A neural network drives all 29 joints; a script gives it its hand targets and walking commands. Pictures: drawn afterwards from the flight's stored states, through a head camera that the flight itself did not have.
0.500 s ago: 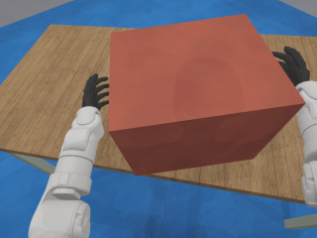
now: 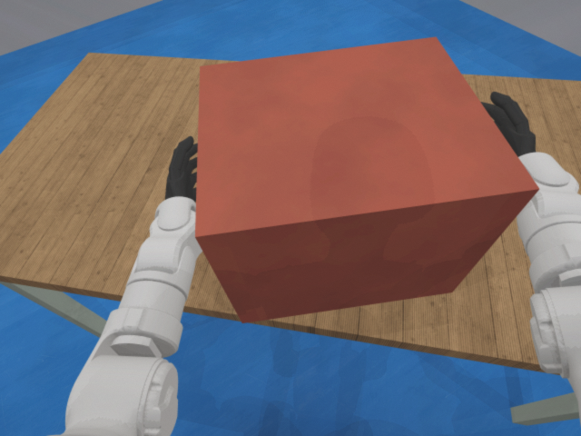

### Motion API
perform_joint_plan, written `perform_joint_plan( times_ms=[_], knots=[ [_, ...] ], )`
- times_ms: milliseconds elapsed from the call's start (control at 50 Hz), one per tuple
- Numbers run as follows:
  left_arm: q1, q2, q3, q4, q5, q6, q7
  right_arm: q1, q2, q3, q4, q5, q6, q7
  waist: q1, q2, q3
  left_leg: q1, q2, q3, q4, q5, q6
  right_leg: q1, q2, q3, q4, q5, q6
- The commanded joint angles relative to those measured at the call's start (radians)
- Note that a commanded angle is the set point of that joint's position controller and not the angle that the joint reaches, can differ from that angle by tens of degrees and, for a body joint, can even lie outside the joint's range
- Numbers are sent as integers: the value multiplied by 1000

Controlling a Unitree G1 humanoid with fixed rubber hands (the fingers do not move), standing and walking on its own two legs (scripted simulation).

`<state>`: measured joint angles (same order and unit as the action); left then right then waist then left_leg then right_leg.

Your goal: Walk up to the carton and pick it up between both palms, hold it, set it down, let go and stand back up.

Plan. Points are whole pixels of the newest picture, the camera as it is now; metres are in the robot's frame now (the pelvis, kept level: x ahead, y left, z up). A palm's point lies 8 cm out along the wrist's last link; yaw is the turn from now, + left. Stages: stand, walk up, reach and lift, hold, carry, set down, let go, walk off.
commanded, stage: reach and lift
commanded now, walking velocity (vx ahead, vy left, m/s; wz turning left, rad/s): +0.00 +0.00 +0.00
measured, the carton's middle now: (334, 187) +0.46 +0.03 +0.07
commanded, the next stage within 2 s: none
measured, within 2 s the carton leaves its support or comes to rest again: neither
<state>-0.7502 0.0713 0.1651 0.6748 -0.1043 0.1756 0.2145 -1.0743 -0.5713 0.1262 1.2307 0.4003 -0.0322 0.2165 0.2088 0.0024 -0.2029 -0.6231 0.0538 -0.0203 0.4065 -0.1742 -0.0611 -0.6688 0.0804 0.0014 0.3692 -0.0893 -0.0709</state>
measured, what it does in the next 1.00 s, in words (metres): stands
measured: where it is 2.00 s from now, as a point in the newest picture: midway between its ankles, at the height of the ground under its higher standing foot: outside the picture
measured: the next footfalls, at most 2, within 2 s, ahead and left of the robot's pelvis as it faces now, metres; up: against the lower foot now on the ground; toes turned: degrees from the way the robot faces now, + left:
none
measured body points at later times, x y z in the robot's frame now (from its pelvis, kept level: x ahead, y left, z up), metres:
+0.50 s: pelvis +0.00 -0.01 +0.00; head +0.09 -0.03 +0.44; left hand +0.41 +0.24 +0.08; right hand +0.52 -0.18 +0.11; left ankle -0.01 +0.16 -0.73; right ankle +0.02 -0.07 -0.73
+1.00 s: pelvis +0.00 -0.01 +0.01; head +0.08 -0.02 +0.45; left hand +0.41 +0.24 +0.08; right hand +0.51 -0.17 +0.11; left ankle -0.01 +0.16 -0.73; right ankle +0.02 -0.07 -0.73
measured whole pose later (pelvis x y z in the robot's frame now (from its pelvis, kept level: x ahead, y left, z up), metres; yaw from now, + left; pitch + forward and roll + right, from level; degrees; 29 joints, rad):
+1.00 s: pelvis +0.00 -0.01 +0.01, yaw +1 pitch +20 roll +1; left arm -0.75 0.03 0.36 0.81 0.07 0.03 0.15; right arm -1.06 -0.43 -0.12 1.32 0.05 -0.13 0.29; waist 0.15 -0.01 -0.21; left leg -0.53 0.05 -0.02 0.30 -0.13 -0.07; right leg -0.59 0.07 -0.02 0.31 -0.08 -0.08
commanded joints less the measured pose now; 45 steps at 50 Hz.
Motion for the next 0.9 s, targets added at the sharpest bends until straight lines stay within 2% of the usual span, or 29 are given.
perform_joint_plan(
  times_ms=[0,420,500,540,700,820,880],
  knots=[
    [-410,112,20,-175,16,-53,2,-474,-164,-51,-174,-21,-52,-19,-4,-172,-688,19,-51,86,-18,260,8,763,-31,19,106,475,105],
    [-472,53,6,-71,19,-126,-14,-488,-28,-49,-137,-61,-60,-36,-10,-175,-665,8,-49,82,-32,239,17,770,-56,28,93,462,114],
    [-485,50,12,-50,22,-139,-19,-496,0,-49,-144,-69,-61,-36,-2,-181,-665,-4,-50,83,-35,229,23,777,-63,32,89,450,120],
    [-490,37,8,-50,26,-145,-20,-493,9,-61,-131,-80,-63,-35,-6,-166,-668,10,-48,83,-38,238,20,765,-60,23,89,444,113],
    [-499,2,11,-31,45,-159,-35,-489,61,-90,-120,-123,-74,-25,-9,-165,-656,31,-48,83,-44,243,23,749,-65,13,76,436,114],
    [-501,-92,35,-25,108,-170,-81,-468,177,-161,-105,-227,-99,7,-20,-163,-636,60,-50,90,-70,248,28,763,-75,-3,59,459,121],
    [-509,-263,15,-30,164,-177,-134,-464,371,-184,-88,-326,-129,56,-21,-151,-615,86,-50,93,-94,255,30,775,-84,-19,43,490,126]
  ],
)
